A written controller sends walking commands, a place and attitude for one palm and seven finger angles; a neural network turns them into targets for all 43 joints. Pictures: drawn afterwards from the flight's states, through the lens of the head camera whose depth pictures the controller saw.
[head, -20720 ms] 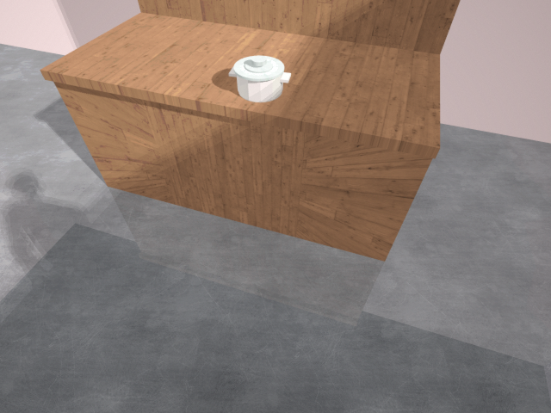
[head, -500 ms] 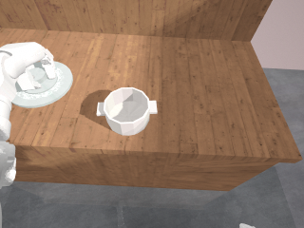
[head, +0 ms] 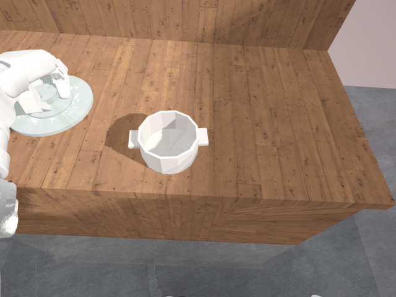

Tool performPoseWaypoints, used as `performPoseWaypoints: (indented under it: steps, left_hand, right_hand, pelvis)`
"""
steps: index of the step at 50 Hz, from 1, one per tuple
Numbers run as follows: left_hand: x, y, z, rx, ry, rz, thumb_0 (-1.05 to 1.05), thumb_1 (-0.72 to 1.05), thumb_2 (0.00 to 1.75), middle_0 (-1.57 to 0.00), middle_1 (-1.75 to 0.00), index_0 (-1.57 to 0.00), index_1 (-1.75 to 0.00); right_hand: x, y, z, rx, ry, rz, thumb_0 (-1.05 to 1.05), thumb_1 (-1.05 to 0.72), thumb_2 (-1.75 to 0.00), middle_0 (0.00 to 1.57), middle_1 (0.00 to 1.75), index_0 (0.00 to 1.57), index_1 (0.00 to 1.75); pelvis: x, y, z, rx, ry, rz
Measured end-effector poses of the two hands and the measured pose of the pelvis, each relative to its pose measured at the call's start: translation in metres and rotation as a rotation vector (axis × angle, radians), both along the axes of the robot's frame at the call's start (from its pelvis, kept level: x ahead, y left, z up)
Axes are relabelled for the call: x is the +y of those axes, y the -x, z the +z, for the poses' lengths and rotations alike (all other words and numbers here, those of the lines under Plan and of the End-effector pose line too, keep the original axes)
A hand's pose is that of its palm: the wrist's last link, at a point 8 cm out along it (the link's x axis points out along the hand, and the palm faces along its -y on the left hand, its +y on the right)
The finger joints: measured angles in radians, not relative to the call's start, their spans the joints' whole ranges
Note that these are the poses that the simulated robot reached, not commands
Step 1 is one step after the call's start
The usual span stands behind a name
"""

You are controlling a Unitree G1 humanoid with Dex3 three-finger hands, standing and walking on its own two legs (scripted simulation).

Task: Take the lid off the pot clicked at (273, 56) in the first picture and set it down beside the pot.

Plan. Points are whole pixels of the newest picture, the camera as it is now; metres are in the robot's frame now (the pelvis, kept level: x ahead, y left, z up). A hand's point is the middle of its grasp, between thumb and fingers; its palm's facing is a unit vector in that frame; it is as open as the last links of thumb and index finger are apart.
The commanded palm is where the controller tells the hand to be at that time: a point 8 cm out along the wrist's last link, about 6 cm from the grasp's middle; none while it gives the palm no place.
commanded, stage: lower the lid onto the table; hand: left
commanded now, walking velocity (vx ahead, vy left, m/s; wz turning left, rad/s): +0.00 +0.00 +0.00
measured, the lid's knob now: (44, 94) +0.48 +0.33 +0.11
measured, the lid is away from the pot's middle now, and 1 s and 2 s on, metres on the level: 0.24 0.23 0.24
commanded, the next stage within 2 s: none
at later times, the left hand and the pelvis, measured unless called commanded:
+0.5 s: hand (46, 109) +0.44 +0.32 +0.10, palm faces -0.42 -0.08 -0.91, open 6.8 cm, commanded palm +0.47 +0.30 +0.16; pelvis +0.00 +0.01 +0.00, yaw +0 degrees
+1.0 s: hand (57, 116) +0.45 +0.31 +0.06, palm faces -0.43 -0.09 -0.90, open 6.8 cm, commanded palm +0.49 +0.30 +0.13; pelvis +0.00 +0.02 -0.01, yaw -1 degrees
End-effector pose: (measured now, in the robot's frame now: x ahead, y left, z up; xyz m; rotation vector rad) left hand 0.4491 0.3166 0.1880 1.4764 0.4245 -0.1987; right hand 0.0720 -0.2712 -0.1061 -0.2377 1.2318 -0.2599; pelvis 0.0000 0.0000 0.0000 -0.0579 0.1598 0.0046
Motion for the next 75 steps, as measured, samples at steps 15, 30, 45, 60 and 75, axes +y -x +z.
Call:
performPoseWaypoints:
  steps: [15, 30, 45, 60, 75]
  left_hand:
    - [0.004, 0.000, -0.021, 0.027, -0.008, -0.010, 0.05, 0.20, 0.87, -0.49, -0.97, -0.77, -1.09]
    - [-0.001, 0.001, -0.039, 0.023, 0.020, -0.044, 0.05, 0.20, 0.88, -0.49, -0.96, -0.78, -1.09]
    - [-0.001, -0.007, -0.061, 0.066, 0.001, -0.023, 0.05, 0.20, 0.88, -0.49, -0.96, -0.78, -1.09]
    - [-0.004, -0.008, -0.077, 0.064, 0.010, -0.055, 0.06, 0.21, 0.88, -0.48, -0.96, -0.79, -1.10]
    - [0.003, -0.010, -0.106, 0.095, 0.022, -0.033, 0.06, 0.21, 0.88, -0.48, -0.96, -0.79, -1.10]
  right_hand:
    - [0.006, 0.015, 0.000, 0.031, 0.014, -0.016, 0.00, -0.91, -0.90, 0.21, 0.30, 0.21, 0.30]
    - [0.012, 0.021, -0.001, 0.032, 0.028, -0.020, 0.00, -0.91, -0.90, 0.21, 0.30, 0.21, 0.30]
    - [0.012, 0.041, -0.004, 0.064, 0.043, -0.052, 0.00, -0.91, -0.90, 0.21, 0.30, 0.21, 0.30]
    - [0.010, 0.057, -0.007, 0.120, 0.054, -0.070, 0.00, -0.91, -0.90, 0.21, 0.30, 0.21, 0.30]
    - [0.004, 0.067, -0.006, 0.128, 0.084, -0.091, 0.00, -0.91, -0.90, 0.21, 0.30, 0.21, 0.30]
  pelvis:
    - [0.009, 0.001, -0.002, 0.013, 0.007, -0.004]
    - [0.015, 0.005, -0.004, 0.023, 0.011, -0.004]
    - [0.017, 0.004, -0.008, 0.049, 0.016, -0.011]
    - [0.018, 0.004, -0.012, 0.073, 0.024, -0.003]
    - [0.013, 0.006, -0.018, 0.104, 0.029, -0.016]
